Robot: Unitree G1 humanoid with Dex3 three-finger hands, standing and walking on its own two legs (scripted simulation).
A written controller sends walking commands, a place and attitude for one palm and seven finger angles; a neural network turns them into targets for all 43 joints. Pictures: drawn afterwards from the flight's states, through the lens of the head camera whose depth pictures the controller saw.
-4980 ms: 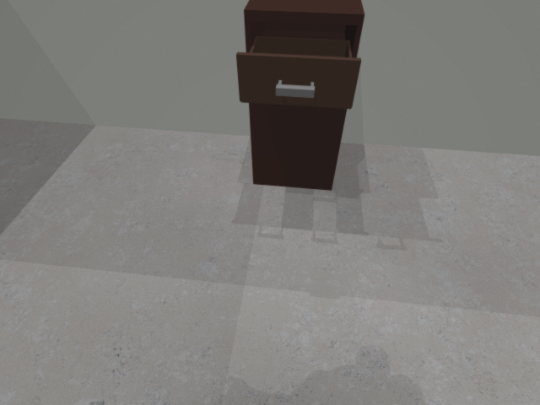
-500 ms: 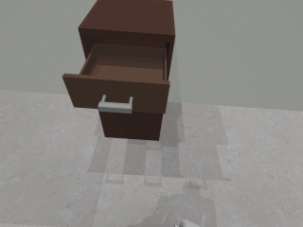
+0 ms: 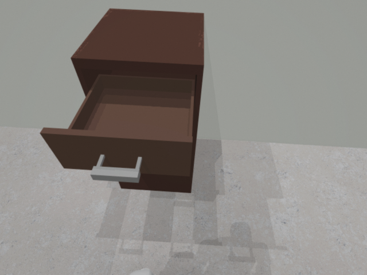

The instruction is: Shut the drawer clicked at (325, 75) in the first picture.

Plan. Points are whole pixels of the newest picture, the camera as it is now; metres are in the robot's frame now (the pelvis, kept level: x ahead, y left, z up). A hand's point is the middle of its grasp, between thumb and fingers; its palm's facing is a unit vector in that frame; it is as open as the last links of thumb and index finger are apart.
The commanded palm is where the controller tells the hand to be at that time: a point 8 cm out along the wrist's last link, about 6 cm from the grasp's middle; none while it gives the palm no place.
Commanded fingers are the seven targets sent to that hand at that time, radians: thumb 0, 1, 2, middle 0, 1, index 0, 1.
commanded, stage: come to a stop and stand still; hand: left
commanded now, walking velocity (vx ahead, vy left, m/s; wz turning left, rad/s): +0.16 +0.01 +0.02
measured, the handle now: (118, 166) +0.38 +0.20 -0.02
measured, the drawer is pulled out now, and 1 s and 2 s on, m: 0.29 0.29 0.29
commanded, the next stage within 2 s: none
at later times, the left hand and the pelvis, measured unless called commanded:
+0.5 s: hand out of the picture +0.09 +0.19 -0.18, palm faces +0.04 -0.97 -0.24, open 7.4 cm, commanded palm none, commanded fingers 0.00 0.90 0.90 -0.20 -0.30 -0.20 -0.30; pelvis +0.05 -0.01 +0.00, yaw -1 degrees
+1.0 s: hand out of the picture +0.02 +0.10 -0.18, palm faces +0.07 -0.98 -0.20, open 7.3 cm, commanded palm none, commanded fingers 0.00 0.90 0.90 -0.20 -0.30 -0.20 -0.30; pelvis +0.00 -0.08 +0.00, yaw +0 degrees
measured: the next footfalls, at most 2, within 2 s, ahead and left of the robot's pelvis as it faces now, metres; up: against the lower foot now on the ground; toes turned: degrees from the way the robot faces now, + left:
left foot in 0.10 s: +0.14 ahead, +0.13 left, +0.00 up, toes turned +8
right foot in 0.56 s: +0.08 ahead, -0.14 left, +0.00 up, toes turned -3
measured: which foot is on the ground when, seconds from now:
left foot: up 0.00-0.08, down 0.10-0.56, up 0.58-0.86, down 0.88-1.00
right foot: down 0.00-0.10, up 0.12-0.54, down 0.56-1.00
